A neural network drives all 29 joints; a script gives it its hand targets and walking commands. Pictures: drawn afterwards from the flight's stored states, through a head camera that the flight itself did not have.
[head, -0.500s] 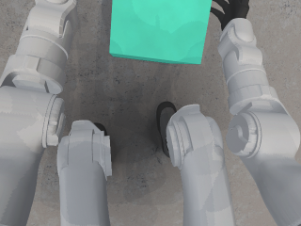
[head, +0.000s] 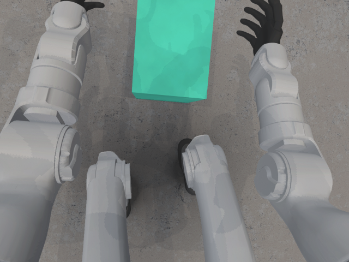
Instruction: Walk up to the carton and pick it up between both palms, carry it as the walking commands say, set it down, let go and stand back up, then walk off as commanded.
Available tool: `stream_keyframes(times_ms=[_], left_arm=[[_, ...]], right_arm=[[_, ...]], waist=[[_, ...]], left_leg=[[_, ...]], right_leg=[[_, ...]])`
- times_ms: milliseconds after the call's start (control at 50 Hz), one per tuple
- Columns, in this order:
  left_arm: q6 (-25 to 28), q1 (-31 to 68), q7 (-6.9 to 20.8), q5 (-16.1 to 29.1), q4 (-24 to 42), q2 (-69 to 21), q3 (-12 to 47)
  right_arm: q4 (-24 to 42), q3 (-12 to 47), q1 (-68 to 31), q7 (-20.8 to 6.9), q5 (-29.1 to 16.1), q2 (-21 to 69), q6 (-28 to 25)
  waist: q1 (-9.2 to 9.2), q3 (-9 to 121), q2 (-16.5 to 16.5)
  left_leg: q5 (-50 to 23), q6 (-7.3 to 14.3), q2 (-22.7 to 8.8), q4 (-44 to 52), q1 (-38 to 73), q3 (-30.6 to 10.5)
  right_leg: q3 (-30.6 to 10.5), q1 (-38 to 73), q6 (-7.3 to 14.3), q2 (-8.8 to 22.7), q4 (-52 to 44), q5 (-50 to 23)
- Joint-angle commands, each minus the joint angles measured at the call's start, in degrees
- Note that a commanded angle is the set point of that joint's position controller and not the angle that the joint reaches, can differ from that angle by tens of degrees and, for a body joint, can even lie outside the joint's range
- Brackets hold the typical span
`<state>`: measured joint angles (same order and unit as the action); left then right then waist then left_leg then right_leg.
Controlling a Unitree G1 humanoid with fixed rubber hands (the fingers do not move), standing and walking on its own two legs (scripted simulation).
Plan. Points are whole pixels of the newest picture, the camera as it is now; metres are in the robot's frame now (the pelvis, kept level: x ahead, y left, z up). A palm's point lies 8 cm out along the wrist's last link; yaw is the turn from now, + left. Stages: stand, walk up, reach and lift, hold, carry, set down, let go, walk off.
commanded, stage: set down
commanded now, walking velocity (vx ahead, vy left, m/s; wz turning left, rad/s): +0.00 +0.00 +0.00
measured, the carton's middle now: (168, 52) +0.55 -0.09 -0.35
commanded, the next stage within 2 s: let go in 0.80 s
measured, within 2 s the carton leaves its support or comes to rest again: neither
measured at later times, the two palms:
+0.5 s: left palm out of the picture +0.58 +0.09 +0.03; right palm (333, 8) +0.48 -0.25 +0.03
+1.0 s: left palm out of the picture +0.54 +0.11 +0.10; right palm out of the picture +0.46 -0.25 +0.11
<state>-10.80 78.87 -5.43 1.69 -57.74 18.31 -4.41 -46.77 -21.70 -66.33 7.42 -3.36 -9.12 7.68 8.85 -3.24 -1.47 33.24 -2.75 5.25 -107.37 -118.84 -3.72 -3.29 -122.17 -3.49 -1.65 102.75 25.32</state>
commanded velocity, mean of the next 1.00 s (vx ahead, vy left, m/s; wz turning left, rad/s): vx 0.00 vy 0.00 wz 0.00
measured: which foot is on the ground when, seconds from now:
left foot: down 0.00-1.00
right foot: down 0.00-1.00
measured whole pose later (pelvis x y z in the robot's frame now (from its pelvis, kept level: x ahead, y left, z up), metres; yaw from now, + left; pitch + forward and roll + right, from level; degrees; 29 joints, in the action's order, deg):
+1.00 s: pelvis +0.06 -0.01 +0.22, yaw +0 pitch +42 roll +0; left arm -7.9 52.4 -4.8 -12.3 -43.3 7.6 -14.5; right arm -34.8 -22.7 -42.5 0.1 7.8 -2.8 6.0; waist 7.3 2.6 -1.1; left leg 19.6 -2.3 3.3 -55.0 -77.0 -5.9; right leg -3.2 -80.0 -1.5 -0.9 52.1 13.8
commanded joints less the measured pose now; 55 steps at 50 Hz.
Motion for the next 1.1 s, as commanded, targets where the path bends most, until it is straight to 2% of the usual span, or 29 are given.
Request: stream_keyframes(times_ms=[0, 180, 400, 640, 700, 800, 900, 980, 1020, 1080], left_arm=[[0.4, 15.2, 0.2, -0.6, 7.4, 3.3, -0.9], [-1.1, 12.1, 0.6, -2.3, 11.2, 2.3, -2.5], [-1.3, 7.2, 2.1, -5.1, 13.0, 1.4, -5.0], [0.8, 0.9, 4.4, -8.6, 13.3, -1.1, -7.5], [1.6, -0.8, 4.9, -10.4, 10.9, -2.4, -9.0], [2.9, -3.3, 4.1, -13.6, 11.0, -4.6, -11.3], [3.8, -12.7, 1.4, -14.9, 15.9, -6.8, -11.5], [3.9, -25.0, -1.0, -13.2, 25.3, -9.4, -8.4], [4.0, -30.2, -2.1, -11.9, 30.3, -10.4, -6.7], [4.1, -39.7, -2.8, -10.5, 35.2, -11.7, -4.9]], right_arm=[[7.6, -0.6, -10.4, 0.0, 0.7, -5.9, -0.3], [11.3, -1.1, -7.2, -0.6, 1.5, -4.5, 1.2], [14.2, -1.3, -3.0, -1.3, 3.1, -1.8, 1.8], [15.8, -3.4, 3.3, -2.9, 6.8, 1.8, 0.4], [13.2, -4.5, 4.9, -3.4, 8.6, 3.1, -0.4], [13.0, -5.4, 6.8, -4.4, 11.2, 2.6, -2.1], [16.0, -3.2, 14.2, -6.0, 11.3, 1.2, -2.7], [20.6, 0.0, 26.1, -8.8, 11.2, -0.7, -2.8], [22.7, 2.2, 30.6, -10.6, 10.3, -1.9, -2.9], [24.6, 5.7, 38.8, -12.8, 8.6, -2.9, -3.2]], waist=[[2.96, 63.9, -5.6], [2.91, 66.2, -6.7], [2.21, 64.7, -5.7], [1.41, 60.0, -4.7], [0.94, 54.0, -4.4], [1.06, 53.9, -4.1], [0.42, 63.1, -3.4], [0.93, 66.8, -3.6], [0.56, 65.4, -3.8], [-0.3, 61.0, -3.4]], left_leg=[[-9.9, 0.4, 2.1, 14.2, 26.9, 7.5], [-12.2, -0.1, 2.3, 21.8, 35.2, 7.4], [-16.1, 0.0, 2.5, 33.3, 44.4, 7.0], [-23.2, 0.3, 1.8, 47.5, 55.2, 5.2], [-22.8, 0.2, 1.5, 50.5, 54.8, 4.8], [-26.4, -0.4, 1.5, 52.9, 57.0, 4.2], [-35.2, -0.8, 1.7, 54.3, 63.7, 4.0], [-41.9, -1.0, 1.1, 56.8, 69.8, 3.2], [-42.7, -1.0, 0.9, 58.6, 71.9, 2.9], [-39.6, -0.9, 0.8, 61.4, 73.4, 3.1]], right_leg=[[9.3, 43.2, 0.0, -2.0, -9.6, -18.1], [9.7, 47.9, -0.3, -2.6, -17.5, -19.3], [9.2, 58.0, -0.8, -3.2, -28.9, -22.9], [7.8, 69.3, -1.2, -3.1, -42.2, -29.9], [7.8, 69.0, -1.1, -2.8, -44.9, -29.2], [8.0, 72.3, -0.8, -3.0, -47.3, -32.5], [7.2, 81.9, -0.1, -2.9, -48.5, -41.4], [5.8, 88.7, 1.2, -2.4, -50.2, -47.9], [5.4, 90.1, 1.8, -2.0, -51.5, -48.0], [5.0, 93.3, 2.2, -1.6, -53.8, -46.0]])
